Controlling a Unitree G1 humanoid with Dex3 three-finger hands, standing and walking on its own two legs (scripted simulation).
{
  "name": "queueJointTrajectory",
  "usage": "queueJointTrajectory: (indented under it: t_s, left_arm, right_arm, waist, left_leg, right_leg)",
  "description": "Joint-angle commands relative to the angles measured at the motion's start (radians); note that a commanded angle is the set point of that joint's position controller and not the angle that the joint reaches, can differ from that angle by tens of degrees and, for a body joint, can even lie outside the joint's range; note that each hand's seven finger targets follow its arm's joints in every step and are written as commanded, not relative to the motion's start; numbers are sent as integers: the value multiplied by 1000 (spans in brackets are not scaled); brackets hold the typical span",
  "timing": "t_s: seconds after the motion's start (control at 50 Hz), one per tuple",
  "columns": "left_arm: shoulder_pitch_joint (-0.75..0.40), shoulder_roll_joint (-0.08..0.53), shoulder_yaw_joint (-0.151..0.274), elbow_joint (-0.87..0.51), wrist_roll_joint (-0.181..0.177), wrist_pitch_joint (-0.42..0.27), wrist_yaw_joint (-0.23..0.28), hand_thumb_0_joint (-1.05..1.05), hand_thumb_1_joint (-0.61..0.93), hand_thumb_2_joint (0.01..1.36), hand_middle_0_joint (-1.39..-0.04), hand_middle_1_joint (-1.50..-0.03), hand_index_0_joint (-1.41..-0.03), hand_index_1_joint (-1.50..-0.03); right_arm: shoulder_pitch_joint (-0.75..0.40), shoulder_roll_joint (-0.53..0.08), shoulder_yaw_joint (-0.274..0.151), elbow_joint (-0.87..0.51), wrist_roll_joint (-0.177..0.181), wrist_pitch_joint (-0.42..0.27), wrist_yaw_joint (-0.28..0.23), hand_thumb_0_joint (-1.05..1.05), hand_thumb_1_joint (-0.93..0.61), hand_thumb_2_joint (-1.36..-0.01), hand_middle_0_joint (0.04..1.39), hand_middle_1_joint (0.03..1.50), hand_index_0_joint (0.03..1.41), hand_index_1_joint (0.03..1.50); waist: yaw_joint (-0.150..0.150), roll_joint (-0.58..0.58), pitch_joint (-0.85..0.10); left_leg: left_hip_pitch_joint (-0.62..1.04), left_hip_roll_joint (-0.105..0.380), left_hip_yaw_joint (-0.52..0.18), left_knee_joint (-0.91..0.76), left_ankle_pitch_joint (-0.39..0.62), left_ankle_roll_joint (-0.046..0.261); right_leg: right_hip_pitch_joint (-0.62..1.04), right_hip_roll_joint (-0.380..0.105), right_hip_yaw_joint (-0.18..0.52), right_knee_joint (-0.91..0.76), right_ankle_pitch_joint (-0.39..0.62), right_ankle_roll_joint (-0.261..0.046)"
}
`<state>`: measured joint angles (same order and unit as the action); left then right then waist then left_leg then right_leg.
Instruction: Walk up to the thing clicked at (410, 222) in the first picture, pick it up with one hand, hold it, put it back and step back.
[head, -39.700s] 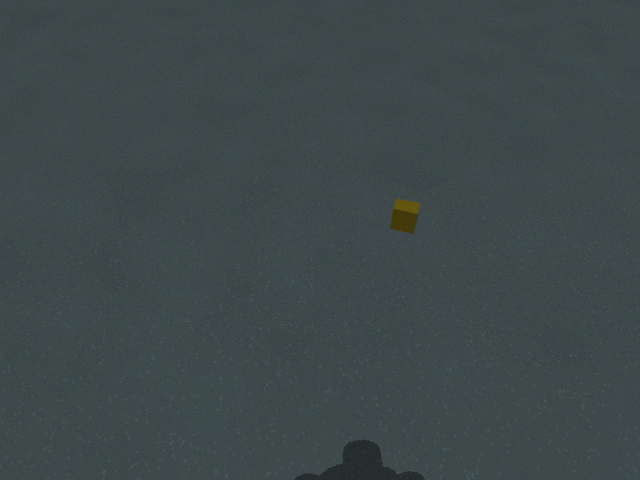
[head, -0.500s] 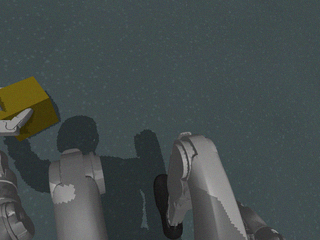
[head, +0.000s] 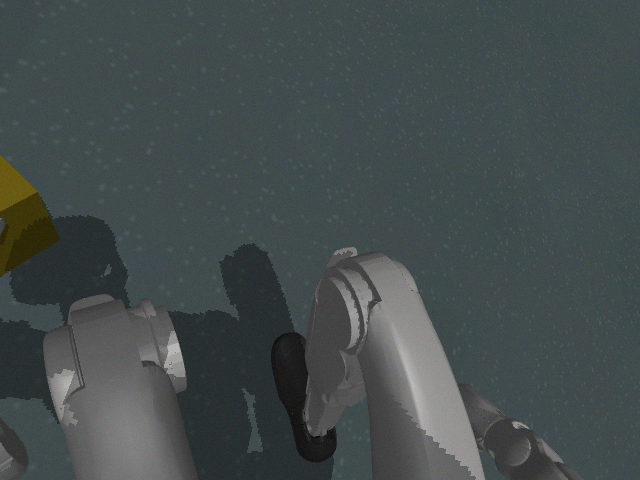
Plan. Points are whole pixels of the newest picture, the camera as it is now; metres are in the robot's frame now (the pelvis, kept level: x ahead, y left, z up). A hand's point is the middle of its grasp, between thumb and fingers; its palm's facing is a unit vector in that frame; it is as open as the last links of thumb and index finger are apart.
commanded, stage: lower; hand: left
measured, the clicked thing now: out of the picture +0.44 +0.29 -0.21
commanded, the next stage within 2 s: loosen in 0.32 s
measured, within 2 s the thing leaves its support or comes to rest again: rests again in 1.32 s
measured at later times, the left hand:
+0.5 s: hand out of the picture +0.43 +0.32 -0.16, palm faces +0.48 -0.88 -0.01, open 6.5 cm
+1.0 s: hand out of the picture +0.43 +0.32 -0.16, palm faces +0.48 -0.88 +0.01, open 13.8 cm
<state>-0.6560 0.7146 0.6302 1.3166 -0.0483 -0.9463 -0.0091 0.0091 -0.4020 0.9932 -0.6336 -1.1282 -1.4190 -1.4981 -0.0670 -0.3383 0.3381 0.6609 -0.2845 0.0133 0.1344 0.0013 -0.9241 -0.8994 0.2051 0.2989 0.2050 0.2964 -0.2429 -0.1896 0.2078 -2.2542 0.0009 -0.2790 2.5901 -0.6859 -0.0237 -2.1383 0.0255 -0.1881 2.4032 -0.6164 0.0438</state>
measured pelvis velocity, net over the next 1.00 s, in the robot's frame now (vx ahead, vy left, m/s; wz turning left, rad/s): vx -0.01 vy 0.01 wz -0.05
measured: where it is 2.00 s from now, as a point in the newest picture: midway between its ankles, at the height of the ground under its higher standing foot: (233, 454)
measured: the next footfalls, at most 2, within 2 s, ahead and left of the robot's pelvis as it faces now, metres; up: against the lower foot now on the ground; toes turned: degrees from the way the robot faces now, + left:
none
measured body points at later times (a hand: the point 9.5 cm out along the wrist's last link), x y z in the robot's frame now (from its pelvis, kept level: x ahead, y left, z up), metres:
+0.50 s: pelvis -0.01 +0.01 -0.01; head +0.22 +0.18 +0.34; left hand +0.40 +0.36 -0.16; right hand +0.15 -0.25 -0.05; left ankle +0.08 +0.13 -0.26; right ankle +0.13 -0.12 -0.26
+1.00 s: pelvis -0.01 +0.01 +0.00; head +0.22 +0.20 +0.33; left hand +0.40 +0.37 -0.16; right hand +0.16 -0.24 -0.04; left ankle +0.08 +0.13 -0.26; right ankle +0.13 -0.12 -0.26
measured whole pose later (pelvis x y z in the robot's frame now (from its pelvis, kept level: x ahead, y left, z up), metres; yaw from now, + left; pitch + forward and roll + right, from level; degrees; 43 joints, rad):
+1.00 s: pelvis -0.01 +0.01 +0.00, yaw -3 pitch +14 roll -17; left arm -0.69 0.84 0.55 1.42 -0.07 -1.05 0.05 0.00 -0.48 0.26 -0.55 -0.46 -0.62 -0.45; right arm -0.15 -0.36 0.47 0.58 -0.34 0.03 0.15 0.00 -0.91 -0.89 0.21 0.30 0.21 0.30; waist -0.23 -0.26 0.27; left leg -2.22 0.01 -0.35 2.63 -0.70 0.00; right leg -2.07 0.06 -0.24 2.38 -0.60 0.07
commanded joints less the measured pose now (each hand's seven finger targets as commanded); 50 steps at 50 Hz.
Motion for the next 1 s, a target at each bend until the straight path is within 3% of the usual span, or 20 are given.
queueJointTrajectory:
  t_s: [0.0, 0.12, 0.24, 0.3, 0.4, 0.42, 0.54, 0.64, 0.72, 0.8, 0.9, 0.92, 0.98]
  left_arm:
    - [-309, 291, 18, -220, -18, -145, 12, 0, 208, 1295, -1378, -1511, -1413, -1493]
    - [-301, 292, -2, -177, -25, -164, 17, 0, 209, 1286, -1388, -1509, -1425, -1489]
    - [-294, 327, 6, -133, -25, -186, 36, 0, 225, 1262, -1380, -1486, -1422, -1461]
    - [-290, 305, -18, -77, -26, -187, 39, 0, 249, 1268, -1363, -1476, -1404, -1453]
    - [-297, 323, -33, -30, -24, -199, 43, 0, 233, 1262, -1362, -1465, -1404, -1441]
    - [-285, 318, -36, -16, -27, -199, 44, 0, 244, 1184, -1353, -1434, -1422, -1382]
    - [-298, 313, -63, -34, -21, -203, 41, 0, -124, 704, -1100, -1046, -1166, -986]
    - [-308, 297, -89, -48, -12, -198, 44, 0, -326, 462, -953, -838, -1011, -782]
    - [-286, 274, -101, -45, -10, -183, 45, 0, -433, 328, -679, -583, -715, -549]
    - [-290, 262, -116, -47, -6, -178, 53, 0, -454, 255, -573, -466, -601, -439]
    - [-276, 291, -89, -61, -11, -179, 62, 0, -511, 163, -434, -327, -456, -305]
    - [-286, 271, -105, -47, -10, -177, 61, 0, -529, 138, -406, -293, -426, -272]
    - [-282, 277, -96, -50, -12, -178, 62, 0, -529, 95, -328, -225, -351, -202]
  right_arm:
    - [73, -340, -78, -26, -20, 4, -13, 0, -929, -907, 201, 300, 200, 300]
    - [37, -357, -53, -39, -34, 1, -12, 0, -925, -904, 201, 300, 200, 300]
    - [16, -368, -22, -56, -47, 4, -9, 0, -919, -901, 201, 300, 200, 300]
    - [3, -373, -11, -58, -51, 3, -11, 0, -914, -900, 201, 300, 200, 300]
    - [-12, -379, 8, -70, -57, 8, -11, 0, -910, -897, 201, 300, 200, 300]
    - [-20, -376, 12, -75, -58, 9, -12, 0, -911, -893, 201, 300, 201, 300]
    - [-28, -383, 14, -80, -60, 11, -11, 0, -918, -889, 201, 300, 201, 300]
    - [-33, -383, 15, -81, -62, 15, -10, 0, -916, -888, 201, 301, 201, 301]
    - [-33, -377, 12, -81, -60, 18, -8, 0, -910, -892, 201, 301, 201, 301]
    - [-33, -379, 12, -84, -59, 28, -5, 0, -906, -893, 201, 301, 201, 301]
    - [-37, -374, 15, -91, -57, 30, -3, 0, -910, -895, 201, 301, 201, 301]
    - [-39, -370, 15, -89, -56, 32, -3, 0, -908, -895, 201, 301, 201, 301]
    - [-38, -374, 14, -88, -55, 28, -5, 0, -908, -895, 201, 301, 201, 301]
  waist:
    - [-55, 564, -668]
    - [-75, 551, -622]
    - [-90, 527, -609]
    - [-107, 510, -569]
    - [-117, 473, -526]
    - [-112, 456, -522]
    - [-114, 489, -507]
    - [-120, 513, -498]
    - [-112, 508, -497]
    - [-115, 513, -480]
    - [-94, 495, -500]
    - [-107, 490, -487]
    - [-106, 486, -480]
  left_leg:
    - [477, 50, 80, -315, 160, -8]
    - [472, 56, 63, -302, 136, -9]
    - [466, 60, 41, -291, 136, -8]
    - [447, 62, 36, -282, 134, -5]
    - [409, 63, 27, -279, 74, 1]
    - [401, 63, 28, -274, 71, 4]
    - [429, 72, 6, -296, 64, -6]
    - [451, 74, -6, -307, 80, -13]
    - [455, 73, -2, -305, 101, -12]
    - [452, 73, -14, -320, 82, -14]
    - [447, 73, -4, -310, 87, -9]
    - [435, 73, -1, -308, 70, -7]
    - [436, 74, -7, -314, 72, -7]
  right_leg:
    - [316, 39, -79, -160, 185, -62]
    - [316, 44, -98, -161, 176, -55]
    - [342, 52, -117, -163, 185, -49]
    - [337, 55, -121, -162, 193, -46]
    - [337, 62, -137, -177, 149, -42]
    - [337, 65, -137, -180, 147, -41]
    - [314, 67, -148, -165, 146, -44]
    - [301, 66, -157, -157, 162, -44]
    - [305, 68, -153, -159, 178, -46]
    - [291, 65, -161, -157, 163, -47]
    - [309, 71, -152, -165, 164, -47]
    - [298, 72, -153, -168, 150, -48]
    - [292, 70, -156, -166, 153, -48]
